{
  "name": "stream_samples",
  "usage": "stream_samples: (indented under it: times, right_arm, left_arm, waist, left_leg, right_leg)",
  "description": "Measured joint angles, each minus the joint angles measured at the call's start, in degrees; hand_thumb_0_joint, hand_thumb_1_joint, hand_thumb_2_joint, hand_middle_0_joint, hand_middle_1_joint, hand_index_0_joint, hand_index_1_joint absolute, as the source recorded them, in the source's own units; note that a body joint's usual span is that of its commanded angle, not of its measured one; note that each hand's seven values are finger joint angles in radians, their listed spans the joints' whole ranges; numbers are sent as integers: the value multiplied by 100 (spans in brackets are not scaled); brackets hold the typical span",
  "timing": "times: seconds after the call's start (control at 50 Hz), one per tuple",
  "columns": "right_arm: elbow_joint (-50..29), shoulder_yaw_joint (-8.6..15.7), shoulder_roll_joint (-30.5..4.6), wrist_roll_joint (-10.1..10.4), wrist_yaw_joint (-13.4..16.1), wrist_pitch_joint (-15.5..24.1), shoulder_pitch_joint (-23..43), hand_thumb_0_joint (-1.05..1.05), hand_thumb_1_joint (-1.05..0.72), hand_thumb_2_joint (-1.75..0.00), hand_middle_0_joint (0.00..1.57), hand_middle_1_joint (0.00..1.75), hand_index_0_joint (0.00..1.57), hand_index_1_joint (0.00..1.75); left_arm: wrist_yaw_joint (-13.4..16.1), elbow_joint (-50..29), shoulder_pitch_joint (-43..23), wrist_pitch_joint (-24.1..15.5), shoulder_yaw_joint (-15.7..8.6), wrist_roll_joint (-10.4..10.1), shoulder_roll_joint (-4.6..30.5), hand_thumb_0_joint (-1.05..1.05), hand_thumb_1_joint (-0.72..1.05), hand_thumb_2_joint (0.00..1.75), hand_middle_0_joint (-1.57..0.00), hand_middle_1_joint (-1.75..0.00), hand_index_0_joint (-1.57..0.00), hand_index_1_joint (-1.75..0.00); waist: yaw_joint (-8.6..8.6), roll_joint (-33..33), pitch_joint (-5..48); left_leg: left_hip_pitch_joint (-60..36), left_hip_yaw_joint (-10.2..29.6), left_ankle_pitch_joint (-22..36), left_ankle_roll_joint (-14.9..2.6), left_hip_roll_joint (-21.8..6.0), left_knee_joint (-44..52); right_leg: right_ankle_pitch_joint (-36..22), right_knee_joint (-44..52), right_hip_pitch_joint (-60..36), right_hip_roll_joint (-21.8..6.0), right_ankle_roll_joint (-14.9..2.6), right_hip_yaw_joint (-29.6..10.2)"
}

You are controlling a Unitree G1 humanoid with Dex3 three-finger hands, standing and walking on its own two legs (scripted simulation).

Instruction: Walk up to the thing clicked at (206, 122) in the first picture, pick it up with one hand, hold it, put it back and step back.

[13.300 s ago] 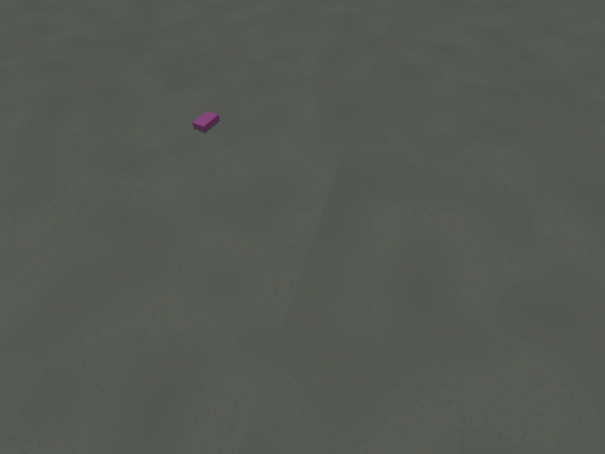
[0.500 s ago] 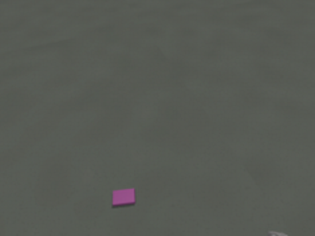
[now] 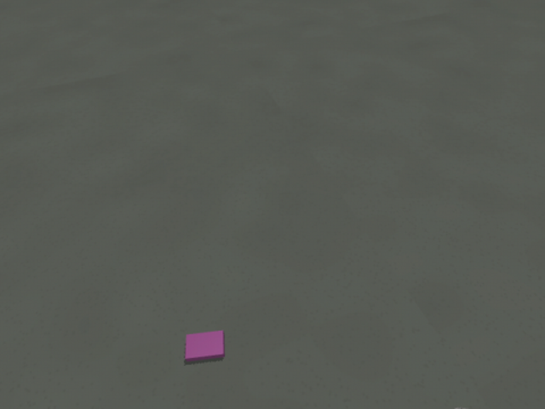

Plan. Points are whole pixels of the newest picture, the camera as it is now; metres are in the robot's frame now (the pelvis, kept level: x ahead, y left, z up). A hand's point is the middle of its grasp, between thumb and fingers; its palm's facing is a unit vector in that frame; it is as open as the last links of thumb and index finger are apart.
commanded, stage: stand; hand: left
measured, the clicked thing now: (205, 345) +0.46 +0.26 -0.76
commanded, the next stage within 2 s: rise first in 1.86 s
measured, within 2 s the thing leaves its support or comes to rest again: neither
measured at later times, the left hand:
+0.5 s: hand out of the picture +0.05 +0.24 -0.15, palm faces -0.04 -0.94 -0.35, open 7.4 cm
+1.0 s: hand out of the picture +0.07 +0.24 -0.15, palm faces -0.03 -0.94 -0.34, open 7.4 cm
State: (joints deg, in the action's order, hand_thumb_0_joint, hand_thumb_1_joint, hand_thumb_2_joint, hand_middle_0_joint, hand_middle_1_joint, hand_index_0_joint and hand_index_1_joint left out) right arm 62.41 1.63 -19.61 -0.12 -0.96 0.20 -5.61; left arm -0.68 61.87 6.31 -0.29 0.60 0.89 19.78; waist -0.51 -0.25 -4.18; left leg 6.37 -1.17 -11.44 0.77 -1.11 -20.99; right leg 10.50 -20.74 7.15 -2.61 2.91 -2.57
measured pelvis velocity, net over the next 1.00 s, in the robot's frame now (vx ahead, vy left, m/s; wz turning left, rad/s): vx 0.00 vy -0.01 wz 0.01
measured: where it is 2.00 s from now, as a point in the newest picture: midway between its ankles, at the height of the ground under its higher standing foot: outside the picture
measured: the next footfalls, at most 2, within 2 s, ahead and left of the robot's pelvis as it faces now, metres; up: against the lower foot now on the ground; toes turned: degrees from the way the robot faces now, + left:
none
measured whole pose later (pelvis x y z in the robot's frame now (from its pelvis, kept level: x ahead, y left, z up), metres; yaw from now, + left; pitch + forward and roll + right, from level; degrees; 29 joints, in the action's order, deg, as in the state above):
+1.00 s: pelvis +0.00 -0.01 +0.00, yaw +1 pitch -2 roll +0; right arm 64.7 0.7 -20.1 -0.3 -0.8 0.6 -6.2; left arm -0.8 63.9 6.8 -0.4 0.2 0.8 20.2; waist -0.3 0.2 -3.3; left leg 7.1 -0.2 -10.3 1.9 -2.2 -19.6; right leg 9.5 -19.1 7.5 -1.5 1.9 -1.5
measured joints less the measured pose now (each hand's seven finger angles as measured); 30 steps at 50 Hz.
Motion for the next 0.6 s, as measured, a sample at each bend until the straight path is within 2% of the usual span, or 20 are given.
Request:
stream_samples:
  times: [0.34, 0.6]
  right_arm:
    - [236, 14, -78, -39, -18, 12, -124, 0, -91, -90, 20, 29, 20, 30]
    - [293, -41, -60, -33, -6, 18, -115, 0, -91, -90, 20, 30, 20, 30]
  left_arm:
    - [-11, 213, 152, -9, -60, 23, 56, 1, 91, 90, -21, -30, -20, -30]
    - [-15, 212, 114, -14, -40, -2, 35, 1, 91, 90, -21, -30, -20, -30]
  waist:
    - [-7, 118, 11]
    - [8, 102, 51]
  left_leg:
    - [80, 86, 159, 112, -120, 144]
    - [103, 105, 149, 132, -139, 143]
  right_leg:
    - [-140, 143, 60, 120, -107, 86]
    - [-126, 142, 78, 138, -127, 106]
